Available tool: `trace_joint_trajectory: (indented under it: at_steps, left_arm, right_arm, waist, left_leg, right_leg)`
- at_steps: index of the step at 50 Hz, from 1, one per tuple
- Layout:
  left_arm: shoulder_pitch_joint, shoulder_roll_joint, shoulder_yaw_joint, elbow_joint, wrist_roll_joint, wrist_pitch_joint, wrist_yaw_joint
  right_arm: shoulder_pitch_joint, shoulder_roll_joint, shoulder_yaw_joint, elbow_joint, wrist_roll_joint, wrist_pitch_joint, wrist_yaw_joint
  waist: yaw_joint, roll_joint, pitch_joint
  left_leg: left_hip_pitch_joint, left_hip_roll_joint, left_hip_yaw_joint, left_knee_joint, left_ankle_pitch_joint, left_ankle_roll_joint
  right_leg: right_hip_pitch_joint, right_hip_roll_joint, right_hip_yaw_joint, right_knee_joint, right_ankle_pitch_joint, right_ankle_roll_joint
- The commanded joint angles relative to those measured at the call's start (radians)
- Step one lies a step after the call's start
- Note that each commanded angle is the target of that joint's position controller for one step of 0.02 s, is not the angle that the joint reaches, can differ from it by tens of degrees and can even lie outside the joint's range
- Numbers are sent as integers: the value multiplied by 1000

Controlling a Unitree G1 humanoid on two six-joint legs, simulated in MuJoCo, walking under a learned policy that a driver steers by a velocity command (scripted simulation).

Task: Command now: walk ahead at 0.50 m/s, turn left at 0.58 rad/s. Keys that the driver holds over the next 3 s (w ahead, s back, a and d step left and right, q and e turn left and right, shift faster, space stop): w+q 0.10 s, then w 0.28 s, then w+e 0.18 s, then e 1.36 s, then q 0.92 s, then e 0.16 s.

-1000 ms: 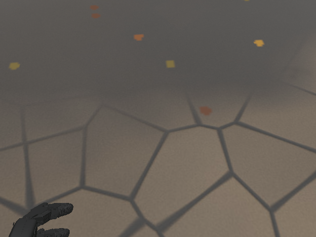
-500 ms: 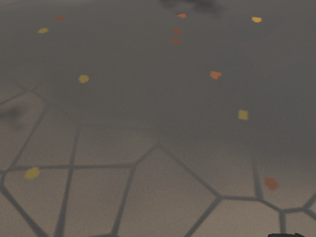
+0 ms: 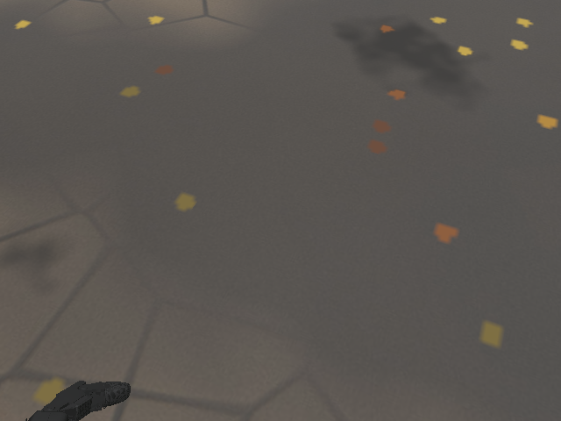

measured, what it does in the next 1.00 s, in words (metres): walks ahead: left foot, then right foot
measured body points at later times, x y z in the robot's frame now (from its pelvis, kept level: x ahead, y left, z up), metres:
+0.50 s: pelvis +0.26 +0.03 +0.00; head +0.29 +0.04 +0.45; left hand +0.18 +0.31 -0.13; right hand +0.55 -0.14 -0.05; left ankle +0.36 +0.16 -0.72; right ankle +0.12 -0.13 -0.72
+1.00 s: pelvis +0.45 +0.04 +0.00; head +0.50 +0.02 +0.45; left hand +0.66 +0.29 -0.08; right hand +0.54 -0.26 -0.12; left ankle +0.36 +0.16 -0.68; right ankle +0.54 -0.06 -0.72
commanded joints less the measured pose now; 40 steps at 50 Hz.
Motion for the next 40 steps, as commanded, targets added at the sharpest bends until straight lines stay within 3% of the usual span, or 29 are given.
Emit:
trace_joint_trajectory:
  at_steps: [1,2,3,4,5,6,8,11,17,21,22,23,24,25,26,27,28,30,32,34,36,40]
  left_arm:
    - [338,300,101,19,19,0,4]
    - [288,195,79,-11,5,2,0]
    - [252,148,66,-15,1,8,6]
    - [212,130,58,-15,11,12,6]
    - [187,107,52,-4,13,14,9]
    - [183,97,47,7,18,11,10]
    - [198,84,46,35,10,2,7]
    - [218,120,58,74,3,-3,3]
    - [267,167,64,136,-20,20,6]
    - [324,189,66,185,-34,44,5]
    - [319,201,68,190,-36,51,7]
    - [300,211,69,191,-39,56,10]
    - [296,198,62,190,-36,56,13]
    - [283,143,38,162,-12,49,13]
    - [402,15,-1,138,-8,35,8]
    - [348,122,27,156,-33,24,7]
    - [270,163,45,125,-53,21,7]
    - [224,139,49,123,-27,34,18]
    - [288,99,50,146,-26,68,24]
    - [282,70,50,131,-23,94,27]
    - [233,51,44,97,-13,104,23]
    - [126,40,37,43,-7,102,-13]
  right_arm:
    - [100,10,21,-125,22,-25,5]
    - [75,-98,-1,-90,32,-22,0]
    - [-31,-135,-14,-103,21,-16,1]
    - [-78,-122,-13,-110,8,-11,0]
    - [-109,-110,-17,-121,0,-11,2]
    - [-106,-89,-14,-124,5,-9,8]
    - [-97,-46,-5,-117,9,-3,12]
    - [-158,-13,10,-133,-2,-5,14]
    - [-337,15,34,-161,-2,-35,46]
    - [-410,-13,25,-195,4,-46,58]
    - [-382,-31,17,-191,2,-50,59]
    - [-300,-57,1,-169,-2,-53,56]
    - [-154,-103,-25,-122,-8,-52,47]
    - [29,-176,-49,-89,-23,-46,30]
    - [64,-251,-59,-82,-34,-39,24]
    - [68,-153,-37,-84,-30,-39,23]
    - [10,-116,-21,-75,-21,-43,24]
    - [-123,-51,-1,-71,-26,-55,31]
    - [-189,-24,0,-61,-37,-73,35]
    - [-230,-43,-8,-47,-37,-82,26]
    - [-240,-68,-17,-30,-36,-77,9]
    - [-222,-103,-27,-4,-25,-48,-17]
  waist:
    - [97,-415,-322]
    - [127,-233,-219]
    - [147,-140,-115]
    - [133,-64,-62]
    - [119,-66,-22]
    - [103,-94,-7]
    - [94,-106,-3]
    - [94,-69,19]
    - [148,-57,46]
    - [145,-77,67]
    - [116,-85,51]
    - [58,-85,3]
    - [-16,-70,-91]
    - [-92,8,-238]
    - [-25,270,-385]
    - [-70,179,-369]
    - [-53,158,-208]
    - [21,112,-69]
    - [85,120,-52]
    - [113,107,-25]
    - [111,102,-9]
    - [68,87,-30]
  left_leg:
    - [-587,-8,73,607,-135,-4]
    - [-675,64,40,722,-56,-22]
    - [-690,94,73,744,39,-27]
    - [-649,127,91,716,108,-32]
    - [-632,154,89,666,151,-34]
    - [-584,174,95,633,176,-33]
    - [-554,171,114,575,184,-35]
    - [-597,172,116,420,236,-44]
    - [-503,164,221,69,463,-41]
    - [-453,136,236,-45,389,0]
    - [-393,118,243,-75,364,15]
    - [-256,91,263,-121,380,35]
    - [-29,80,268,-137,414,60]
    - [282,253,95,-92,436,117]
    - [564,514,-353,-181,267,260]
    - [498,504,-427,-262,147,251]
    - [380,470,-267,-287,173,211]
    - [138,393,-40,-326,528,178]
    - [6,356,108,-355,783,165]
    - [-55,359,200,-377,906,171]
    - [-68,348,275,-391,909,167]
    - [-26,335,370,-368,868,148]
  right_leg:
    - [783,-451,770,-198,-434,-258]
    - [711,-427,768,-248,-616,-236]
    - [611,-386,580,-241,-534,-196]
    - [503,-340,440,-243,-360,-178]
    - [439,-301,341,-257,-238,-178]
    - [386,-269,268,-279,-169,-171]
    - [358,-245,185,-314,-86,-191]
    - [378,-264,120,-351,34,-228]
    - [404,-234,-17,-361,118,-203]
    - [486,-281,10,-314,208,-186]
    - [498,-283,14,-272,295,-177]
    - [483,-263,-9,-179,433,-158]
    - [415,-215,-42,-13,495,-130]
    - [205,-161,-73,274,239,-88]
    - [-150,3,-64,623,-457,-26]
    - [-238,-22,71,748,-506,-28]
    - [-300,-63,57,767,-422,-34]
    - [-223,-114,33,692,-301,-12]
    - [-91,-125,31,654,-263,13]
    - [-85,-114,13,605,-225,36]
    - [-93,-118,-2,479,-129,45]
    - [-22,-100,-50,240,62,25]
Next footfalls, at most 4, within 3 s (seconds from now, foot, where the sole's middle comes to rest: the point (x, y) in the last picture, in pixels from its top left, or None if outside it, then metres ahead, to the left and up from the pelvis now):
0.50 left None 0.40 0.17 -0.76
0.96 right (302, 376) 0.58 -0.06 -0.76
1.38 left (207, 373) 0.60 0.16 -0.76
1.82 right None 0.45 -0.06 -0.76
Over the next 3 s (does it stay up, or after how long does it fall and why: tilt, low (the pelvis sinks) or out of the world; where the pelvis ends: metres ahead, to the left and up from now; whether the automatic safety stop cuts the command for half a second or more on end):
stays up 0.50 0.09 0.02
